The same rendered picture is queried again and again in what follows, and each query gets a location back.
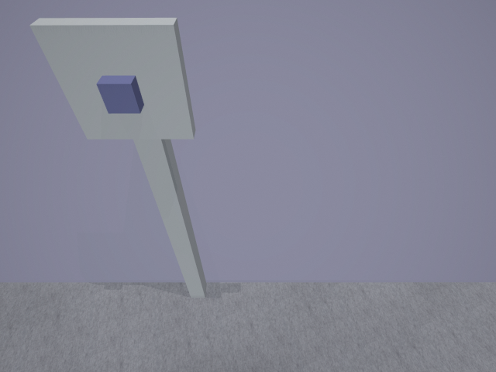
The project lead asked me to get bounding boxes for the panel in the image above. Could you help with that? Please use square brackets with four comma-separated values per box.
[30, 18, 207, 298]

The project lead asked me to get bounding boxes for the button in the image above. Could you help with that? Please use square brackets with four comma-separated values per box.
[97, 75, 144, 114]

